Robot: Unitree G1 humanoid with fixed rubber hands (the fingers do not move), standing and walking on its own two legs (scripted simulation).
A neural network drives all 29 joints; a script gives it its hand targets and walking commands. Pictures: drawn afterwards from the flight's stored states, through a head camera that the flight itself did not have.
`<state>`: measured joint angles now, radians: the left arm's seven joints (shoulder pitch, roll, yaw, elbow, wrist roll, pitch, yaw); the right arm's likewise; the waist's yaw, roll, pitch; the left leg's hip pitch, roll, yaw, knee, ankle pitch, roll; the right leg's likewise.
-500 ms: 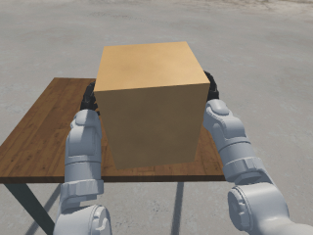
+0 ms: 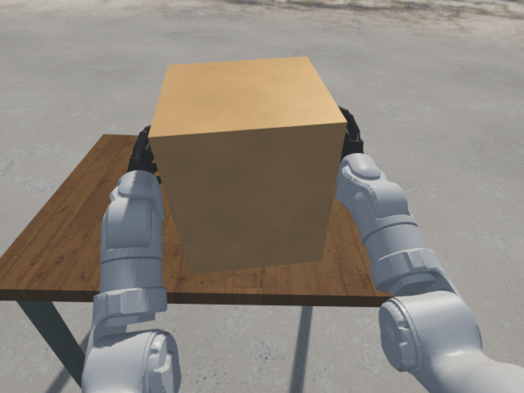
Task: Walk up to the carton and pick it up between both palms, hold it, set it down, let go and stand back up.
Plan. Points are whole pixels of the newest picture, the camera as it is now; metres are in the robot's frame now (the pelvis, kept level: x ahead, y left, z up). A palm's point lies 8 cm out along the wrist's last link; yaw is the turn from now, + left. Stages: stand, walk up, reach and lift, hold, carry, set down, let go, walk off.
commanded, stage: hold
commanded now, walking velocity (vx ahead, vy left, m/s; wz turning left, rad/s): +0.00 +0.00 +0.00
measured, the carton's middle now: (248, 166) +0.40 +0.00 +0.21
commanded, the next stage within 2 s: none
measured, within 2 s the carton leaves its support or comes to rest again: neither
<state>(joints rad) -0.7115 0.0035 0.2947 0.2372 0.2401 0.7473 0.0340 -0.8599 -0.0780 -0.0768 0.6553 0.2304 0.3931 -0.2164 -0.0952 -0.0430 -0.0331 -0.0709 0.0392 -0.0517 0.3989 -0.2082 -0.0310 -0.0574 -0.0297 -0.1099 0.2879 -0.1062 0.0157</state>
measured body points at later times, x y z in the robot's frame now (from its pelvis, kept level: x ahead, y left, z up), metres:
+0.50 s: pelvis +0.01 +0.00 +0.00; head -0.06 +0.03 +0.44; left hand +0.38 +0.15 +0.22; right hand +0.39 -0.15 +0.25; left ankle +0.02 +0.14 -0.75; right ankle +0.04 -0.13 -0.75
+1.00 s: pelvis +0.01 +0.00 +0.00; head -0.05 +0.02 +0.45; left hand +0.39 +0.15 +0.22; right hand +0.39 -0.15 +0.24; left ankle +0.02 +0.14 -0.75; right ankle +0.04 -0.13 -0.75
